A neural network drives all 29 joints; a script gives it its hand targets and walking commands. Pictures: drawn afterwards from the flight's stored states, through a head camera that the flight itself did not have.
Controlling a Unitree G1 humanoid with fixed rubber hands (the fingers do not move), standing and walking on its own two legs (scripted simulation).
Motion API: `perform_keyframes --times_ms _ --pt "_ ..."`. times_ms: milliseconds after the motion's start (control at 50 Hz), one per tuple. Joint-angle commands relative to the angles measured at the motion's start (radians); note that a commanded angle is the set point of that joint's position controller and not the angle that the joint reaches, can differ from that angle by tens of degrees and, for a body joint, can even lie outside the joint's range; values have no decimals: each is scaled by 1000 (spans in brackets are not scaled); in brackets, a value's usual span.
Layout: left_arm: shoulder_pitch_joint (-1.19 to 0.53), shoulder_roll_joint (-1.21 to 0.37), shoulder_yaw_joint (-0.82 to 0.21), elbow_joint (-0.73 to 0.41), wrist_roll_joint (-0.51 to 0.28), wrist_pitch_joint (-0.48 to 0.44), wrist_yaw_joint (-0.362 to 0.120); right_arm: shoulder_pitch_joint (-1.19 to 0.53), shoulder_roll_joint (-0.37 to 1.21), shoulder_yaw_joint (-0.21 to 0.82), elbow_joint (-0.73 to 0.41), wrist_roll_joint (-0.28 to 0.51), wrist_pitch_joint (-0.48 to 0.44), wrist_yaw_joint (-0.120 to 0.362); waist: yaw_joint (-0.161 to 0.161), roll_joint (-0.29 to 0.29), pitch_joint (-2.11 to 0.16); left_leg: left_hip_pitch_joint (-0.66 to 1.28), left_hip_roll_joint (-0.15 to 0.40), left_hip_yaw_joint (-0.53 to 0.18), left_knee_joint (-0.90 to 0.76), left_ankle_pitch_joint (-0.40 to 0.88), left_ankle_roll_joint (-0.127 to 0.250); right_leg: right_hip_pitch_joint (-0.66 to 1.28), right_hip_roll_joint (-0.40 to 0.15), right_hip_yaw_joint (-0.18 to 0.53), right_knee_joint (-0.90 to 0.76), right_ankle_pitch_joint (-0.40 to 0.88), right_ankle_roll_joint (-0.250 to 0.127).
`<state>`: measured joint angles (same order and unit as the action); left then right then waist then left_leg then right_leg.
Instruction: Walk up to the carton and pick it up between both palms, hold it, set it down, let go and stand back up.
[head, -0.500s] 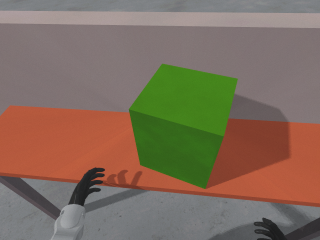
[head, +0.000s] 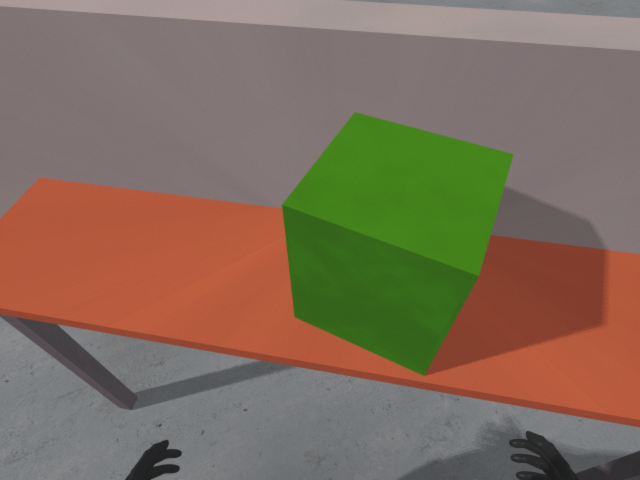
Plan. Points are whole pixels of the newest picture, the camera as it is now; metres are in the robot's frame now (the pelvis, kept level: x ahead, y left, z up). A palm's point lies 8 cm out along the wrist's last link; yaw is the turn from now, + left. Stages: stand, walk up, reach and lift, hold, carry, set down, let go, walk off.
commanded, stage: stand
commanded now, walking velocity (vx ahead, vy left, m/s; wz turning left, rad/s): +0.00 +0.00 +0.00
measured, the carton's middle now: (390, 246) +0.40 -0.05 +0.05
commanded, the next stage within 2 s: none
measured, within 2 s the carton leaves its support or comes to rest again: neither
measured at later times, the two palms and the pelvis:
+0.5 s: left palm out of the picture +0.07 +0.29 -0.11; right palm out of the picture +0.14 -0.24 -0.08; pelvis +0.00 +0.01 +0.00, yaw +1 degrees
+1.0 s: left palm out of the picture +0.06 +0.29 -0.11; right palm out of the picture +0.14 -0.24 -0.08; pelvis +0.00 +0.02 +0.00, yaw +2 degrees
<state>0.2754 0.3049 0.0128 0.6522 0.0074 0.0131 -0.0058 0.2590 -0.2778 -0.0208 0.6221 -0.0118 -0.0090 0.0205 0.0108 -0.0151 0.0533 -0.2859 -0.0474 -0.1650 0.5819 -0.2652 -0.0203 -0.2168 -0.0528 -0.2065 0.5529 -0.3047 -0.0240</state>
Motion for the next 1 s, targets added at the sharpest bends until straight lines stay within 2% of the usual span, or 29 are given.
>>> perform_keyframes --times_ms 0,460,980 --pt "-29 137 35 -87 1 -24 3 -22 -128 -38 -96 1 -17 -10 -4 40 -75 -27 77 -82 -74 167 61 43 -119 154 -134 35 -33" --pt "58 143 29 -37 3 -14 2 -24 -135 -34 -94 3 -10 -19 14 37 -52 -101 64 -128 -114 127 72 85 -113 144 -106 29 -25" --pt "88 149 30 -14 0 -12 6 -6 -133 -33 -68 4 -5 -24 12 32 -45 -88 56 -127 -110 144 68 76 -116 145 -106 40 -27"
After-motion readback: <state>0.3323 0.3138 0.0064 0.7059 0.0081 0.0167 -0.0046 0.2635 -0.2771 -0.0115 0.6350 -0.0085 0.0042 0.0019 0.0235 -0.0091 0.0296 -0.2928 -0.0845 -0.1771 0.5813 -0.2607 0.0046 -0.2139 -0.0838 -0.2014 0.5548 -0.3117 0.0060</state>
